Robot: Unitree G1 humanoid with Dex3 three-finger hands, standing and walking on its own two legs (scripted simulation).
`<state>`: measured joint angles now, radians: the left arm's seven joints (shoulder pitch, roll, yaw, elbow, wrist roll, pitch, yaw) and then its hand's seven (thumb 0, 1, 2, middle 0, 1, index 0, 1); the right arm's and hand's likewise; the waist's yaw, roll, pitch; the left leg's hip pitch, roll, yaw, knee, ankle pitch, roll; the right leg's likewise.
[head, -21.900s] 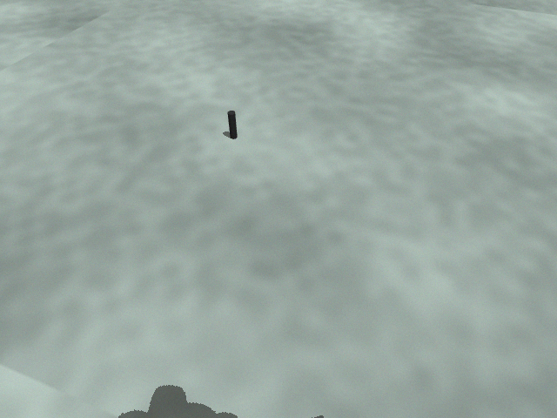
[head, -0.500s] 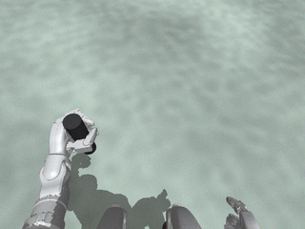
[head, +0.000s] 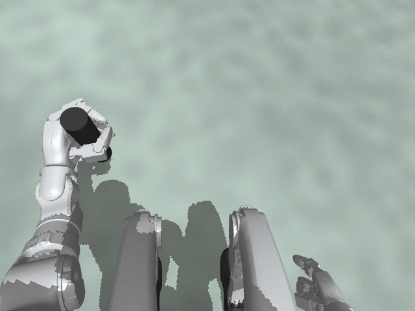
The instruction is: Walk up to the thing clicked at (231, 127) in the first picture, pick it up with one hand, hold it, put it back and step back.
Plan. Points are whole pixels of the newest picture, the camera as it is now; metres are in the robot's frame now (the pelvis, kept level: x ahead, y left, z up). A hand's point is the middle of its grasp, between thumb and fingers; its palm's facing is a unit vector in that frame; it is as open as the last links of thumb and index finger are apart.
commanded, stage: crouch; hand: left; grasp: from the side
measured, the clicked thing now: (90, 138) +0.43 +0.21 -0.04
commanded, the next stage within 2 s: lower in 1.02 s
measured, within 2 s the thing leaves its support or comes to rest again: neither
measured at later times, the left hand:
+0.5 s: hand (116, 155) +0.45 +0.20 -0.19, palm faces +0.02 -1.00 -0.01, open 5.3 cm
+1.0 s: hand (120, 160) +0.46 +0.20 -0.25, palm faces +0.02 -1.00 -0.01, open 5.3 cm
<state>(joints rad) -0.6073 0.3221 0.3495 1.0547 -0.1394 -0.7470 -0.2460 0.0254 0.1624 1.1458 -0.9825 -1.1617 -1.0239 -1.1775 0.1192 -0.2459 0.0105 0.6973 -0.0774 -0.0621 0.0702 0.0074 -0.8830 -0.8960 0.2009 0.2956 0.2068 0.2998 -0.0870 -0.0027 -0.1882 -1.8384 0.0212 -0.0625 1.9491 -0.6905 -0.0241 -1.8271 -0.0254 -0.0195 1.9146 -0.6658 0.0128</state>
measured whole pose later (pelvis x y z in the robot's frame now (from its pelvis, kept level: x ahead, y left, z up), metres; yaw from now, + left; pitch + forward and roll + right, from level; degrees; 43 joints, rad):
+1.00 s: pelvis -0.02 +0.01 -0.17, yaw -6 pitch +25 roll -9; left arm -0.72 0.56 0.45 1.19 -0.08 -0.81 -0.21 0.02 0.16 1.15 -0.98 -1.17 -1.02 -1.19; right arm 0.04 -0.33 0.19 0.68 -0.19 0.01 0.13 0.00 -0.89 -0.90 0.20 0.30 0.21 0.30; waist -0.21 -0.08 0.06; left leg -2.27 0.00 -0.19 2.52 -0.71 -0.03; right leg -2.20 0.00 -0.10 2.38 -0.64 0.05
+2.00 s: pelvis -0.03 +0.03 -0.18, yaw -12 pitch +17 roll -17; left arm -0.76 0.80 0.44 1.46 -0.04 -1.03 -0.05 0.02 0.15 1.16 -0.99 -1.16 -1.03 -1.18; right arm -0.11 -0.37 0.46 0.59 -0.33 0.04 0.15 0.00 -0.90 -0.89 0.20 0.30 0.21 0.30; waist -0.30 -0.22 0.27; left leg -2.23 -0.01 -0.33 2.63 -0.72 -0.01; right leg -2.10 0.04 -0.20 2.38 -0.61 0.08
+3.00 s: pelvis -0.04 +0.04 -0.18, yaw -14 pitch +13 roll -19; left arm -0.75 0.88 0.42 1.52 -0.06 -1.11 -0.01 0.01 0.14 0.79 -0.95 -0.92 -0.98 -0.91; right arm -0.17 -0.38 0.55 0.55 -0.36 0.03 0.14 0.00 -0.90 -0.89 0.21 0.30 0.21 0.30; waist -0.30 -0.28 0.31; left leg -2.21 0.00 -0.38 2.65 -0.73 0.00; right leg -2.06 0.07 -0.24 2.35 -0.59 0.08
